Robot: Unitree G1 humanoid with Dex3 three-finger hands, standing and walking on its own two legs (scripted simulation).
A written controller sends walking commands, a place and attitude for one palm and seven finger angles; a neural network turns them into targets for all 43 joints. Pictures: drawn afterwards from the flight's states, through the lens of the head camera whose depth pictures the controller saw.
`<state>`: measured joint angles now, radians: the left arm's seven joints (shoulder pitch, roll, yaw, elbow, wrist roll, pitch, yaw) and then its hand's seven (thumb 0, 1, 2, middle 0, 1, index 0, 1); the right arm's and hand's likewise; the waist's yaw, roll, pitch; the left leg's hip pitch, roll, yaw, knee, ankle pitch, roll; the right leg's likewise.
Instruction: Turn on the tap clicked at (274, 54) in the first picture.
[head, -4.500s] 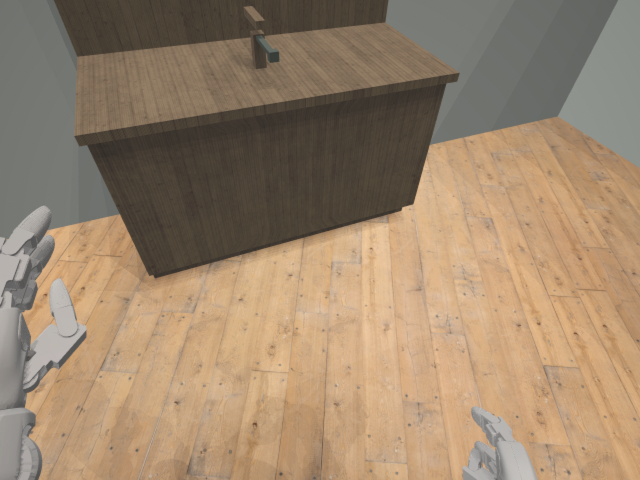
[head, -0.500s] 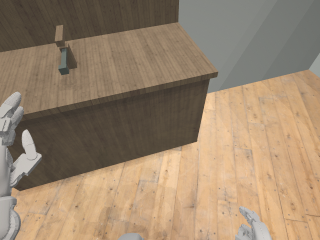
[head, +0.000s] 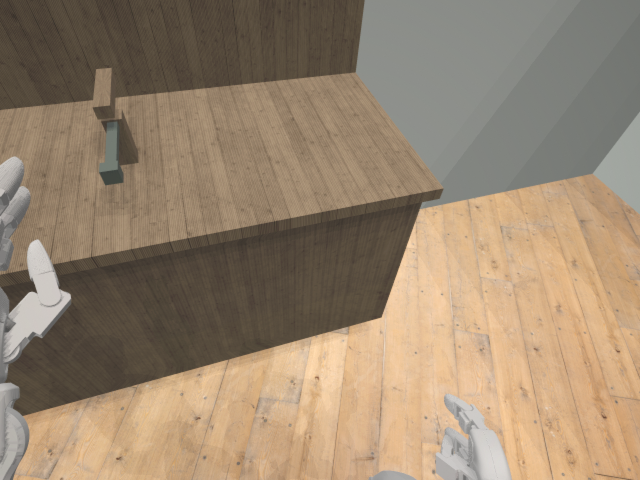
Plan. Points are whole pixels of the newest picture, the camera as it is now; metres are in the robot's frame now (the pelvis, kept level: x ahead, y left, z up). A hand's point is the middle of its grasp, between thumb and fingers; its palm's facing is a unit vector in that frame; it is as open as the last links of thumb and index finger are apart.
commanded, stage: take the last steps up to it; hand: left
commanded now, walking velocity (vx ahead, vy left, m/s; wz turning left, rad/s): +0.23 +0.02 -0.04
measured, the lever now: (111, 172) +0.55 +0.38 +0.04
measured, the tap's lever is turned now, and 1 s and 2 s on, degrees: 0 0 0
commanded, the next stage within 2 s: come to a stop and stand still in 0.52 s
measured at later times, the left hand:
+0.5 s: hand (160, 243) +0.29 +0.18 +0.18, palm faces +0.35 -0.81 -0.46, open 7.4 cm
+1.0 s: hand (122, 215) +0.31 +0.22 +0.20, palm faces +0.45 -0.73 -0.51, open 7.4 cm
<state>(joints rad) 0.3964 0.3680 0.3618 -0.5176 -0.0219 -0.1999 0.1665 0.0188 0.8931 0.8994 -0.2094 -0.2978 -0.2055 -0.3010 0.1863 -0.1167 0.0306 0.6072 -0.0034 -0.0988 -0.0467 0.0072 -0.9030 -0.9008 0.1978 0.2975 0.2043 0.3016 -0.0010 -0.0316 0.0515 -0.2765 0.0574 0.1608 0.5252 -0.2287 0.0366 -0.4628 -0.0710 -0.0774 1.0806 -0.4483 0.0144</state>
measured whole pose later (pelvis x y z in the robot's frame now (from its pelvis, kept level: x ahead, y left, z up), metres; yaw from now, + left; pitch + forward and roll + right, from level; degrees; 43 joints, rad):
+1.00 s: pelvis +0.08 -0.05 +0.00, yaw +1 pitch -2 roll +0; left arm 0.25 0.50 0.42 -0.42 0.01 -0.21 0.09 0.02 0.89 0.90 -0.22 -0.30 -0.21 -0.30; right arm 0.19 -0.12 0.04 0.58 -0.03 -0.15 -0.03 0.00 -0.90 -0.90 0.20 0.30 0.21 0.30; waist 0.08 0.00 0.10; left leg -0.32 0.08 0.11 0.57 -0.21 -0.01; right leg -0.28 -0.01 -0.08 0.54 -0.19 -0.03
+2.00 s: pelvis -0.07 +0.00 +0.01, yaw -1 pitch -3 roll -2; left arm 0.40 0.37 0.37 -0.53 -0.02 -0.19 0.11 0.02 0.89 0.90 -0.21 -0.30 -0.20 -0.30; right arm 0.24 -0.15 0.03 0.60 -0.02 -0.16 0.02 0.01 -0.90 -0.90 0.20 0.30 0.21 0.30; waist 0.01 -0.04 0.07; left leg -0.26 -0.04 0.01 0.39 -0.08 0.07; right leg -0.37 0.05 -0.01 0.84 -0.37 0.00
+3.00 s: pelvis -0.08 +0.02 +0.01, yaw -3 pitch +0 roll -1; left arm 0.43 0.37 0.34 -0.46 -0.05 -0.18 0.13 0.02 0.89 0.90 -0.21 -0.30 -0.21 -0.30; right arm 0.21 -0.19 0.04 0.59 -0.01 -0.11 -0.05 0.01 -0.90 -0.90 0.20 0.30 0.21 0.30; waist 0.02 0.00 0.01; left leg -0.26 -0.03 0.02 0.44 -0.19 0.04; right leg -0.14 0.02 -0.04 0.40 -0.27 -0.02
